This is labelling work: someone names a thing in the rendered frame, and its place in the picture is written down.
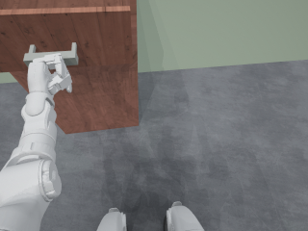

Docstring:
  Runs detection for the left robot upper arm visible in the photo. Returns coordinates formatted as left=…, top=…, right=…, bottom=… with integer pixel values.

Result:
left=0, top=159, right=62, bottom=231

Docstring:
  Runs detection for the robot left thigh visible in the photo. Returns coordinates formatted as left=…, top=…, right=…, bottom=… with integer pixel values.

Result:
left=96, top=212, right=127, bottom=231

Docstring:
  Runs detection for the handle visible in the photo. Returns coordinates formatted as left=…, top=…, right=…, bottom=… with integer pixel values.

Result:
left=23, top=42, right=79, bottom=67

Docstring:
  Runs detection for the drawer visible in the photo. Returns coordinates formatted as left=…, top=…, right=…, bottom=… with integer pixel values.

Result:
left=0, top=0, right=133, bottom=73

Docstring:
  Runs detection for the left robot forearm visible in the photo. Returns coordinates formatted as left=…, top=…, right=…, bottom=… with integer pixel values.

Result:
left=0, top=91, right=57, bottom=172

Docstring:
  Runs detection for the robot left hand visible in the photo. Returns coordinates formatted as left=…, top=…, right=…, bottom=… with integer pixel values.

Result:
left=27, top=53, right=72, bottom=99

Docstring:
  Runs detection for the robot right shin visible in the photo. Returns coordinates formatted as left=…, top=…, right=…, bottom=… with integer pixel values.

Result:
left=171, top=201, right=182, bottom=208

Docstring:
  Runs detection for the cabinet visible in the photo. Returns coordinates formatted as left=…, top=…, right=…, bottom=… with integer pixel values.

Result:
left=10, top=0, right=139, bottom=134

